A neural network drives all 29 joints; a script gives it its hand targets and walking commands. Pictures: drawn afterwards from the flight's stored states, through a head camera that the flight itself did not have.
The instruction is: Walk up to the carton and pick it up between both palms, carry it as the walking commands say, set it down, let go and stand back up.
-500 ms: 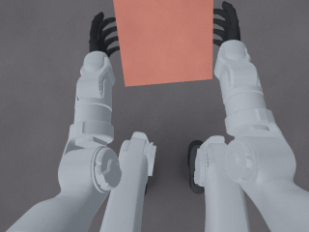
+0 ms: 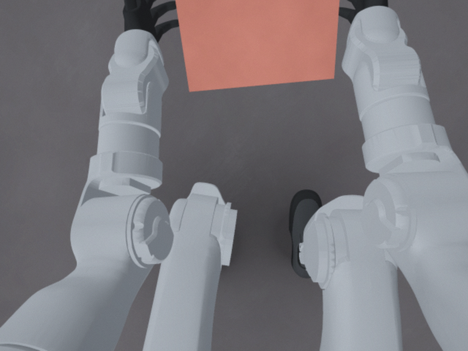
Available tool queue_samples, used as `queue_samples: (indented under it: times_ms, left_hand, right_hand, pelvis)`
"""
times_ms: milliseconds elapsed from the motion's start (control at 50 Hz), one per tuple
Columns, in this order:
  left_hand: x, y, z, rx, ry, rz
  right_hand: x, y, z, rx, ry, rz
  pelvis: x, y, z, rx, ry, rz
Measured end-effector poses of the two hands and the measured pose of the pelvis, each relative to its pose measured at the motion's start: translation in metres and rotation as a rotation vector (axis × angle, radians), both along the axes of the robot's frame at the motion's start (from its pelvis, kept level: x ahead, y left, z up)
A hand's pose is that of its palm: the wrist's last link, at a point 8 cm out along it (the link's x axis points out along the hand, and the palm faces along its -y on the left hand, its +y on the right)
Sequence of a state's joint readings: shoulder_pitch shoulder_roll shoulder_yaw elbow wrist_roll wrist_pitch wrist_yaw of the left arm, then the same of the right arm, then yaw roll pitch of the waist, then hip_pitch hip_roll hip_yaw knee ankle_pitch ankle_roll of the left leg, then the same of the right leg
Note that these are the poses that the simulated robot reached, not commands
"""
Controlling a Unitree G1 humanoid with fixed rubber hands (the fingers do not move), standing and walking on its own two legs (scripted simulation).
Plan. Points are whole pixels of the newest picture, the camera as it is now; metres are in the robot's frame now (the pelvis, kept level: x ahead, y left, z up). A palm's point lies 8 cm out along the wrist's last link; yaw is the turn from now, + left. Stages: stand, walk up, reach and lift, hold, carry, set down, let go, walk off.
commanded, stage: set down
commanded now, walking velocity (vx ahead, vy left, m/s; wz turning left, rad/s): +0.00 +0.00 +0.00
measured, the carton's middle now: (251, 11) +0.58 +0.03 -0.24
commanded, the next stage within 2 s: none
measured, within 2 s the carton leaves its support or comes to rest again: neither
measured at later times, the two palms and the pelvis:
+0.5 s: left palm (144, 32) +0.53 +0.18 -0.17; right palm (356, 10) +0.56 -0.11 -0.18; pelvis +0.00 +0.00 -0.02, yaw +1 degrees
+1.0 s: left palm (143, 28) +0.54 +0.18 -0.18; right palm (356, 6) +0.57 -0.11 -0.18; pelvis +0.01 +0.00 -0.03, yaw +1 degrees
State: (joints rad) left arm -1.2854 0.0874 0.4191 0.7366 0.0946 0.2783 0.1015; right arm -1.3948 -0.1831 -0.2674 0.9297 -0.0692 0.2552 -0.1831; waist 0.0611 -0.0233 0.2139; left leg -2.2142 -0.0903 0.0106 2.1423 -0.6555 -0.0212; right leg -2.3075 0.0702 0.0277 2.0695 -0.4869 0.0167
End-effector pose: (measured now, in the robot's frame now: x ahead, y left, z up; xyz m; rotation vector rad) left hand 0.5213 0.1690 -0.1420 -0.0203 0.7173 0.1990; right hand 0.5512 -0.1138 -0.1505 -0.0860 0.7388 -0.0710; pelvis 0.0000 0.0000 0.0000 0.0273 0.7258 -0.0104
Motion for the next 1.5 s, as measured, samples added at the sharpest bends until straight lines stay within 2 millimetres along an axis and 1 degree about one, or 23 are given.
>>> queue_samples:
  times_ms: [120,240,400,580,960,1500]
  left_hand:
    - [0.003,0.001,-0.021,-0.014,0.006,-0.001]
    - [0.006,0.009,-0.031,-0.012,0.009,0.007]
    - [0.008,0.009,-0.030,-0.016,0.006,-0.009]
    - [0.009,0.012,-0.032,-0.020,0.009,-0.014]
    - [0.015,0.014,-0.037,-0.038,0.001,-0.025]
    - [0.023,0.016,-0.045,-0.055,-0.021,-0.024]
  right_hand:
    - [0.004,0.000,-0.020,-0.002,0.011,0.014]
    - [0.009,0.007,-0.023,0.017,0.009,0.038]
    - [0.010,0.005,-0.024,0.026,0.002,0.039]
    - [0.013,0.005,-0.026,0.045,-0.001,0.051]
    - [0.019,0.004,-0.032,0.075,-0.017,0.059]
    - [0.027,0.004,-0.039,0.086,-0.029,0.075]
  pelvis:
    - [0.000,0.000,-0.011,-0.003,-0.031,0.010]
    - [0.000,0.000,-0.019,-0.013,-0.059,0.015]
    - [-0.001,0.004,-0.023,-0.014,-0.082,0.024]
    - [-0.001,0.003,-0.025,-0.011,-0.096,0.027]
    - [0.005,0.000,-0.027,-0.006,-0.091,0.031]
    - [0.014,0.002,-0.027,-0.006,-0.070,0.036]
